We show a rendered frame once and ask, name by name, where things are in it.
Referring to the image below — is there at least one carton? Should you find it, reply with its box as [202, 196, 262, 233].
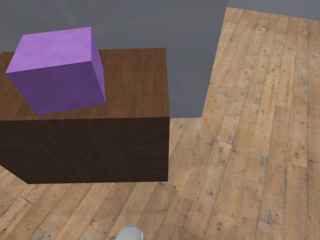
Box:
[5, 27, 106, 116]

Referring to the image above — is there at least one pedestal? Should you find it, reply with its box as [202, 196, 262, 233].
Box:
[0, 48, 170, 184]

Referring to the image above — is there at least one robot left thigh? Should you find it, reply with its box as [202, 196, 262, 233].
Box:
[115, 226, 144, 240]

